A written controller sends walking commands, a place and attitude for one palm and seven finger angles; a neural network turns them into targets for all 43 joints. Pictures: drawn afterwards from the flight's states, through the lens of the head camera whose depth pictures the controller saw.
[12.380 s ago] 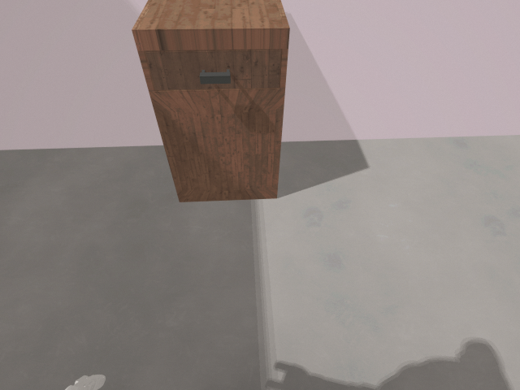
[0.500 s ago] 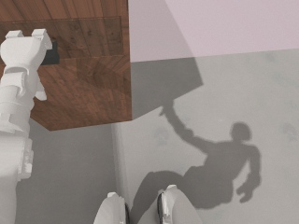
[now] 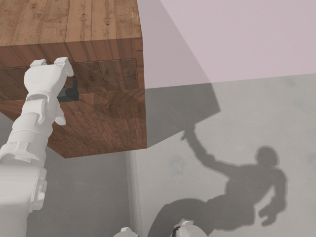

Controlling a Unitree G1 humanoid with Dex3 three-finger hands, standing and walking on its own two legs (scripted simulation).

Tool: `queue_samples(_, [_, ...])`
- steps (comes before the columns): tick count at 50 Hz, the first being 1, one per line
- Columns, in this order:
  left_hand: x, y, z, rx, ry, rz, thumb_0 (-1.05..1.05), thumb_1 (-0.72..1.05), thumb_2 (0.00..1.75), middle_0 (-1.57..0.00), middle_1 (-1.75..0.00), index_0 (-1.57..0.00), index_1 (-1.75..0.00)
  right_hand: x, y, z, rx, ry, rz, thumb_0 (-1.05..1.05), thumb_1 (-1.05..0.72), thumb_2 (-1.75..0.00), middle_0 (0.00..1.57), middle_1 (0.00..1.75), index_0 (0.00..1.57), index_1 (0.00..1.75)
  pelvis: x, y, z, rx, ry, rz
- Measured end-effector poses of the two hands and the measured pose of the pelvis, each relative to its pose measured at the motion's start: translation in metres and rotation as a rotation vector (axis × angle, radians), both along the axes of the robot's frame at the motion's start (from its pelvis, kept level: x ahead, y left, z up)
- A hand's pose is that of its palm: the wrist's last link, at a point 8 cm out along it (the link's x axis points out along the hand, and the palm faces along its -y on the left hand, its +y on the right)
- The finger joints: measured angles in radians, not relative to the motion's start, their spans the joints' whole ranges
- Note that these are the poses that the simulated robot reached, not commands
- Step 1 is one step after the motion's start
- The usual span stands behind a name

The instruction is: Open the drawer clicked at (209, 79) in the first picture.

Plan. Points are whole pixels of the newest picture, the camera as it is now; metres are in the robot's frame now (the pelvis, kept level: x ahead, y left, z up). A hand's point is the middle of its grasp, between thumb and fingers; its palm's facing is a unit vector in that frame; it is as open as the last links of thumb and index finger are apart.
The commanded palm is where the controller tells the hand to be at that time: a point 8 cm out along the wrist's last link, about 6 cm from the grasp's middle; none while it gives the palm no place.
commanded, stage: lift the fingers back up to retry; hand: left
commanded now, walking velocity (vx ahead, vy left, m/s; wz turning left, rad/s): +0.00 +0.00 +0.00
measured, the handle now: (59, 89) +0.53 +0.27 -0.02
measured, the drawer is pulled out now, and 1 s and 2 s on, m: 0.00 0.00 0.00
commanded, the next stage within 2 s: re-aim the fingers above the handle in 0.18 s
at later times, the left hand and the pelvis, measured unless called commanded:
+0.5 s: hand (48, 95) +0.48 +0.26 +0.03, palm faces -0.06 -0.02 -1.00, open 13.8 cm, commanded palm +0.47 +0.26 +0.09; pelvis +0.00 -0.01 +0.00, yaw +1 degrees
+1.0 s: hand (48, 93) +0.48 +0.26 +0.04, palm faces -0.08 -0.01 -1.00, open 13.8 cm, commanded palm +0.47 +0.25 +0.09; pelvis -0.01 +0.00 +0.00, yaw +0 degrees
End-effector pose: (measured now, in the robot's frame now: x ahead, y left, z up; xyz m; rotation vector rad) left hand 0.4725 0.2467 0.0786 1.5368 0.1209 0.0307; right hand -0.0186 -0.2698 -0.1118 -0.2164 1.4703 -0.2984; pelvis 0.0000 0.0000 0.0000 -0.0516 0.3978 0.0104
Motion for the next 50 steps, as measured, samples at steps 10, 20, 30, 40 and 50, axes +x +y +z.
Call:
queue_samples(10, [-0.008,0.008,0.019,0.016,0.038,0.024,0.0,-0.49,0.3,-0.32,-1.2,-0.34,-1.21,0.037,-0.004,0.003,0.015,-0.088,0.014,0.01,-0.91,-0.89,0.2,0.3,0.21,0.3,0.007,-0.005,0.01,0.017,-0.038,-0.012])
queue_samples(20, [-0.019,0.011,0.011,0.007,0.019,-0.015,0.0,-0.49,0.3,-0.32,-1.2,-0.33,-1.2,0.041,-0.017,0.005,-0.026,-0.089,0.043,0.01,-0.91,-0.89,0.2,0.3,0.21,0.3,0.002,-0.009,0.006,0.018,-0.033,0.003])
queue_samples(30, [-0.008,0.011,0.011,0.015,0.021,0.019,0.0,-0.49,0.3,-0.32,-1.2,-0.32,-1.2,0.014,-0.016,0.006,-0.038,-0.046,0.012,0.01,-0.91,-0.89,0.2,0.3,0.2,0.3,-0.005,-0.007,0.004,0.015,-0.02,-0.001])
queue_samples(40, [-0.008,0.002,0.013,0.01,0.025,-0.008,0.0,-0.49,0.3,-0.32,-1.2,-0.32,-1.2,-0.015,-0.002,0.004,-0.004,-0.002,-0.032,0.01,-0.91,-0.89,0.2,0.3,0.2,0.3,-0.007,-0.002,0.005,0.016,-0.03,-0.019])
queue_samples(50, [-0.012,0.011,0.014,0.024,0.02,-0.001,0.0,-0.49,0.3,-0.32,-1.2,-0.32,-1.2,-0.015,0.0,0.002,-0.008,-0.006,-0.025,0.01,-0.9,-0.89,0.2,0.3,0.21,0.3,-0.011,0.0,0.003,0.015,-0.025,-0.013])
